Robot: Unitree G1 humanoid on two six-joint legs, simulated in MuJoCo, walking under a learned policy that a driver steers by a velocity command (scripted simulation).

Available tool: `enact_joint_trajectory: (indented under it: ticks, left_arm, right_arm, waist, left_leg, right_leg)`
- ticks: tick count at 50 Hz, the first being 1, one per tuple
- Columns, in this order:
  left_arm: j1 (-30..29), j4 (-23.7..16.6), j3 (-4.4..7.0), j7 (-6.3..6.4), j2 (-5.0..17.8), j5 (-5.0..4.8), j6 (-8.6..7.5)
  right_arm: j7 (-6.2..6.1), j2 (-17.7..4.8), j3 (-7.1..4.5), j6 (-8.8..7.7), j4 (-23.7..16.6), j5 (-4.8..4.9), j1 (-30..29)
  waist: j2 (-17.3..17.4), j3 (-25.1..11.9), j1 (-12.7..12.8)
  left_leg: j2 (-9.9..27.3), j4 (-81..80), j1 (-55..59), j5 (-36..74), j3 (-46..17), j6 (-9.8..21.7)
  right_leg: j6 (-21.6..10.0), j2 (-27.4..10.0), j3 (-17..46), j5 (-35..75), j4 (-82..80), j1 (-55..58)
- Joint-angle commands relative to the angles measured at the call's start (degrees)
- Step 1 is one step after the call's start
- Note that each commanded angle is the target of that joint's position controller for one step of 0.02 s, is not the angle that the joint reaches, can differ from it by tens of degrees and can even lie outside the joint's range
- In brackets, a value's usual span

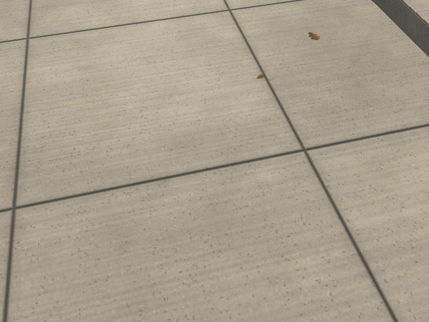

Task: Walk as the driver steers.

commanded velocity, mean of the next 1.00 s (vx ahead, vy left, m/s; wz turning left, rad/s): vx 0.23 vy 0.00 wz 0.00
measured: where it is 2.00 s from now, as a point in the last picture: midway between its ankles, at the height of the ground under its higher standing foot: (211, 242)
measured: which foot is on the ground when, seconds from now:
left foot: down 0.00-1.00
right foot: down 0.00-0.64, up 0.66-1.00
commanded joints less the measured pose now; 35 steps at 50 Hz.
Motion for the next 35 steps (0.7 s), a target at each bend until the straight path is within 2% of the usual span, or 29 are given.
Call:
enact_joint_trajectory:
  ticks: [1, 16, 17, 19, 20, 21, 23, 25, 27, 28, 29, 30, 31, 32, 33, 34, 35]
  left_arm:
    - [2.41, -1.90, 1.79, 0.19, 7.68, 0.04, -0.25]
    - [4.23, 1.03, 1.35, 0.57, 6.44, 0.21, 0.59]
    - [5.62, 1.80, 1.35, 0.62, 6.30, 0.37, 0.81]
    - [6.79, 2.12, 2.35, 1.51, 8.46, 2.19, 1.02]
    - [6.99, 1.85, 2.51, 2.14, 8.27, 3.03, 0.70]
    - [7.46, 1.60, 2.35, 2.79, 7.04, 3.40, 0.07]
    - [7.83, 1.06, 1.84, 3.87, 4.68, 3.25, -1.64]
    - [8.75, 0.73, 1.84, 4.47, 4.69, 2.48, -2.81]
    - [8.86, 0.36, 2.04, 4.89, 6.07, 2.45, -3.28]
    - [8.06, 0.07, 1.88, 4.97, 6.31, 2.35, -3.22]
    - [6.16, -0.44, 1.79, 4.93, 6.38, 2.37, -3.17]
    - [4.08, -0.85, 1.86, 4.59, 6.95, 3.27, -3.06]
    - [2.72, -1.79, 2.20, 3.99, 7.13, 4.46, -3.17]
    - [0.27, -3.12, 1.47, 2.79, 4.30, 5.06, -4.14]
    - [-3.43, -4.24, 0.36, 1.58, -0.26, 4.61, -6.13]
    - [-6.35, -6.37, 0.27, 1.38, -1.15, 2.94, -7.46]
    - [-7.20, -6.00, 1.14, 2.06, 1.99, 3.19, -7.71]
  right_arm:
    - [-0.13, -7.21, -1.39, -0.58, -2.14, 0.04, -1.38]
    - [0.37, -7.11, -1.44, -0.14, 0.82, -0.05, -0.12]
    - [0.28, -7.32, -1.62, 0.03, 1.52, -0.19, 1.26]
    - [-0.64, -11.07, -3.43, -0.02, 1.79, -1.49, 3.54]
    - [-1.10, -11.17, -3.89, -0.37, 1.38, -2.07, 3.49]
    - [-1.63, -9.75, -3.87, -0.81, 0.72, -2.37, 2.76]
    - [-2.99, -5.79, -3.16, -1.63, -1.73, -2.37, 0.16]
    - [-3.83, -3.81, -2.66, -1.84, -3.85, -2.39, -1.53]
    - [-4.04, -2.75, -2.56, -2.14, -4.50, -3.05, -0.28]
    - [-3.97, -2.14, -2.52, -2.55, -4.37, -3.51, 1.93]
    - [-3.97, -1.54, -2.46, -3.18, -4.02, -3.72, 5.67]
    - [-3.79, -1.60, -2.60, -3.76, -3.08, -3.74, 10.16]
    - [-3.77, -3.27, -2.99, -4.28, -1.44, -3.96, 17.20]
    - [-4.45, -6.57, -3.38, -4.71, 0.55, -4.13, 29.63]
    - [-3.95, -7.64, -2.98, -5.15, 1.97, -5.17, 39.82]
    - [-3.74, -8.23, -2.67, -5.96, 2.10, -5.61, 35.86]
    - [-3.17, -4.79, -1.38, -5.27, 1.58, -5.55, 29.59]
  waist:
    - [-1.01, -3.49, 0.35]
    - [-0.30, -2.06, 0.23]
    - [-0.16, -1.71, 0.13]
    - [-0.69, 2.47, -0.23]
    - [-0.89, 4.40, -0.09]
    - [-0.76, 5.01, 0.29]
    - [-1.55, 3.64, 1.12]
    - [-3.52, 2.32, 2.04]
    - [-6.71, 3.95, 1.99]
    - [-6.98, 4.70, 0.96]
    - [-5.07, 5.03, -0.83]
    - [-2.82, 5.03, -3.25]
    - [2.51, 2.02, -5.48]
    - [11.97, -3.66, -10.17]
    - [11.31, -2.82, -14.78]
    - [4.65, 3.51, -11.35]
    - [-0.32, 6.10, -7.85]
  left_leg:
    - [-0.02, -1.98, 7.63, 15.29, -0.23, 1.15]
    - [0.16, -4.07, 9.74, 13.99, -1.11, 1.71]
    - [0.20, -5.22, 9.90, 7.69, -1.34, 1.93]
    - [0.44, -7.05, 6.12, -16.66, -2.91, 4.52]
    - [1.37, -7.78, 3.23, -22.94, -4.77, 6.53]
    - [2.41, -8.15, 1.55, -24.71, -6.58, 8.47]
    - [3.22, -7.32, -0.07, -20.18, -7.72, 10.80]
    - [1.35, -2.97, -2.32, -14.35, -5.09, 10.57]
    - [-2.34, 4.92, -4.83, -9.31, 1.37, 8.42]
    - [-2.85, 6.04, -3.53, -9.08, 3.17, 8.05]
    - [-3.21, 3.86, 1.34, -9.35, 3.83, 7.96]
    - [-3.45, 1.92, 7.43, -6.49, 3.89, 7.91]
    - [-1.50, 1.25, 16.13, 0.33, -1.81, 10.34]
    - [6.91, -4.85, 31.09, 6.01, -20.10, 17.69]
    - [19.09, -10.96, 37.48, 13.52, -37.17, 25.10]
    - [23.69, -11.31, 33.99, 11.55, -37.07, 24.28]
    - [23.04, -10.33, 27.20, 11.30, -31.37, 22.61]
  right_leg:
    - [-0.83, -0.80, 0.32, 17.86, -5.37, -5.38]
    - [-0.10, -0.49, -0.76, 12.45, -7.71, -6.41]
    - [-0.30, -0.42, -0.81, 6.53, -8.66, -6.61]
    - [-3.55, -1.22, 0.52, -10.88, -9.54, -9.23]
    - [-5.61, -2.36, 2.17, -15.52, -9.94, -9.88]
    - [-7.24, -3.28, 3.42, -16.65, -9.91, -9.30]
    - [-9.84, -5.02, 5.70, -12.94, -10.29, -5.15]
    - [-12.42, -7.35, 9.24, -11.11, -12.04, -0.83]
    - [-15.19, -11.75, 13.37, -9.29, -14.20, 1.25]
    - [-15.53, -13.20, 13.63, -7.67, -13.71, 0.36]
    - [-15.35, -12.70, 11.93, -5.87, -11.13, -2.85]
    - [-14.45, -9.63, 8.37, -2.39, -4.65, -7.10]
    - [-11.54, -3.03, 2.58, 3.60, 9.38, -14.12]
    - [-6.04, 5.07, -1.87, 0.27, 32.11, -28.73]
    - [-5.19, 7.47, 6.44, -21.00, 52.10, -44.75]
    - [-5.81, 2.72, 14.78, -16.50, 56.35, -52.21]
    - [-5.68, -0.35, 13.16, -11.84, 56.44, -51.48]
Keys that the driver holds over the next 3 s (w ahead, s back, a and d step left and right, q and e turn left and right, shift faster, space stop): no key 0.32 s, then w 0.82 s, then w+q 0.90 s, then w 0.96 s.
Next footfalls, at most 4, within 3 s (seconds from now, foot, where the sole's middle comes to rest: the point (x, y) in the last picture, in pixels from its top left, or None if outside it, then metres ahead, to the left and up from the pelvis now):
1.08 right None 0.46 -0.18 -0.92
1.56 left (194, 276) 0.71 0.11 -0.92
2.06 right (217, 199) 1.04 0.02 -0.92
2.56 left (134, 181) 1.15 0.37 -0.92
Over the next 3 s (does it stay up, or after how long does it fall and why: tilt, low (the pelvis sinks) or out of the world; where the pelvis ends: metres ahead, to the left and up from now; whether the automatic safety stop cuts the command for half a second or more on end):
stays up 1.26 0.32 -0.15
